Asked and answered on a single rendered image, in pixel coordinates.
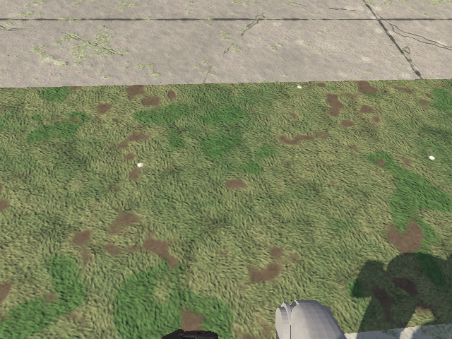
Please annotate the robot right thigh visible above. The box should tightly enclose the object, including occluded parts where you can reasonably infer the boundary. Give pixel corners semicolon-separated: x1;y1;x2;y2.
275;300;347;339

